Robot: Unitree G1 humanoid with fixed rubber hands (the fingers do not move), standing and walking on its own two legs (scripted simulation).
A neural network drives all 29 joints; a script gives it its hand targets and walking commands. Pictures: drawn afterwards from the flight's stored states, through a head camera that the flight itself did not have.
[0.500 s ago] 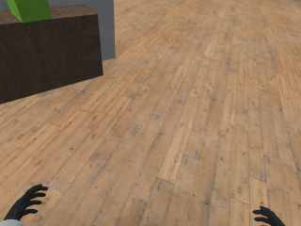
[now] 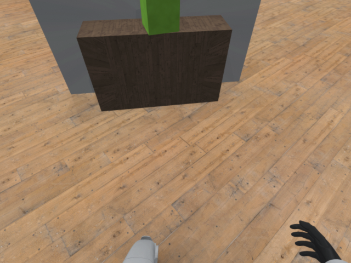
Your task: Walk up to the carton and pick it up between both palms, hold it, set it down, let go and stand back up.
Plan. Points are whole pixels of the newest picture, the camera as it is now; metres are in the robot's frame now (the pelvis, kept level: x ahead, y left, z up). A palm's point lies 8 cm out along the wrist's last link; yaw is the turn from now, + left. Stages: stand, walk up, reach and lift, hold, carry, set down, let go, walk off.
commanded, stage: walk up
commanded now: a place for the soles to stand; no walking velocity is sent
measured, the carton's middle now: (159, 7) +1.55 +0.27 +0.00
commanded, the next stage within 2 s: none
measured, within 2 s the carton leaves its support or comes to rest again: neither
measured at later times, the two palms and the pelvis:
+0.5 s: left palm (70, 166) +0.36 +0.36 -0.06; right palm (293, 183) +0.37 -0.28 -0.06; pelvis +0.27 +0.04 -0.01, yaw +10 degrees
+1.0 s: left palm (63, 157) +0.41 +0.41 -0.09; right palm (228, 85) +0.79 -0.13 -0.04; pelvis +0.51 +0.09 -0.02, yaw +19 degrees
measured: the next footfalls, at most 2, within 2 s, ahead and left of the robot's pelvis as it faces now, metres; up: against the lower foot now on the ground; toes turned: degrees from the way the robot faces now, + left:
left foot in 0.10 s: +0.24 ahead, +0.17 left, +0.00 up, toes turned +8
right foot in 0.56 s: +0.50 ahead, -0.08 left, +0.00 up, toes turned +6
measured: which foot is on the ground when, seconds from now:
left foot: up 0.00-0.08, down 0.10-0.56, up 0.58-0.94, down 0.96-1.00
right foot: down 0.00-0.12, up 0.14-0.54, down 0.56-0.98, up 1.00-1.00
